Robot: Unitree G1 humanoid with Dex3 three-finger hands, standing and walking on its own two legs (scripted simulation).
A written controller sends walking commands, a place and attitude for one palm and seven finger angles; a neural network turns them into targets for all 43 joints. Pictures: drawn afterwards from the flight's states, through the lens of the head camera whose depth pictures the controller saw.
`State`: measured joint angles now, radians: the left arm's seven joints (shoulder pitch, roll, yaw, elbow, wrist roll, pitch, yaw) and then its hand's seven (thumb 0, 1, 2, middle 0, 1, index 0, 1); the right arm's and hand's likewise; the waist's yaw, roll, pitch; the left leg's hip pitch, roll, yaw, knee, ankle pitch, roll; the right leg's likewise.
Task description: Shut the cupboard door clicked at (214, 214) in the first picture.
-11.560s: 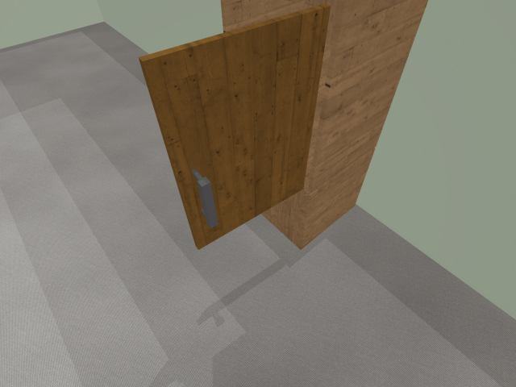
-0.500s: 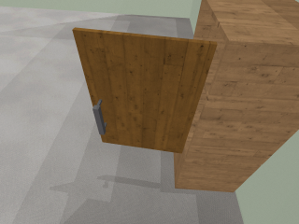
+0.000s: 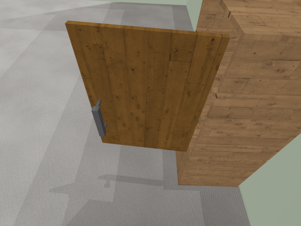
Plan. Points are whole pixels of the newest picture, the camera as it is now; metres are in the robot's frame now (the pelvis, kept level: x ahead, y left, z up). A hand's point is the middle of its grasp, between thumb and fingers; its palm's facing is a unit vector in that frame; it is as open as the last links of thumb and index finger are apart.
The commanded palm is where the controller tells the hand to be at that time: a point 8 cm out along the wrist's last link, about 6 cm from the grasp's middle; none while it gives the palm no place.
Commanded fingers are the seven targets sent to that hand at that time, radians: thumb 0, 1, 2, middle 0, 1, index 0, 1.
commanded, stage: shuffle to correct the standing spot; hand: left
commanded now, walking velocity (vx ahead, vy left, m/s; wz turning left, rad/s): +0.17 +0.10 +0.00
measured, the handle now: (101, 118) +0.50 +0.23 -0.10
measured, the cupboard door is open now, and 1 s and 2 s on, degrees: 85 85 85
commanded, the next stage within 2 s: come to a stop and stand still in 0.06 s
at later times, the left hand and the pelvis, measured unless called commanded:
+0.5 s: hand (97, 209) +0.19 +0.18 -0.16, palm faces +0.02 -0.97 -0.22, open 7.3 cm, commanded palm none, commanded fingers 0.00 0.90 0.90 -0.20 -0.30 -0.20 -0.30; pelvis +0.07 +0.01 +0.00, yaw +2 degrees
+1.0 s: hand out of the picture +0.03 +0.30 -0.16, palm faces +0.08 -0.96 -0.26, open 7.3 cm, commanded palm none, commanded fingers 0.00 0.90 0.90 -0.20 -0.30 -0.20 -0.30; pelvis +0.01 +0.10 +0.00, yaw +1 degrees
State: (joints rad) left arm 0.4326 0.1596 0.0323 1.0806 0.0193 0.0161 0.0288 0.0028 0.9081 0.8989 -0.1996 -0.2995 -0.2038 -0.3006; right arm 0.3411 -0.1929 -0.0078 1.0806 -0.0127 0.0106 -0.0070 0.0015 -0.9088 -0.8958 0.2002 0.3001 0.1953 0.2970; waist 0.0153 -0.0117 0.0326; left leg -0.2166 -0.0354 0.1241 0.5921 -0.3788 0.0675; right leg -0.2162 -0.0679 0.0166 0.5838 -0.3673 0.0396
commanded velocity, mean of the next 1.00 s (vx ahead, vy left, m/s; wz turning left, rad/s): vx -0.04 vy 0.02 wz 0.00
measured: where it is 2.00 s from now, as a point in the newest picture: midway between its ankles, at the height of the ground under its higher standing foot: outside the picture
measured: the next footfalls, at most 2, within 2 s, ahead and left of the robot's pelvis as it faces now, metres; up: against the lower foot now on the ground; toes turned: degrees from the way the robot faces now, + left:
right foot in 0.36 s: +0.18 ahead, -0.10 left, +0.00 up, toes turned -6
left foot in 0.68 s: +0.10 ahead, +0.17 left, +0.00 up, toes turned +5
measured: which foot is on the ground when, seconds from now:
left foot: down 0.00-0.36, up 0.38-0.66, down 0.68-1.00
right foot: down 0.00-0.00, up 0.02-0.34, down 0.36-0.74, up 0.76-0.86, down 0.88-1.00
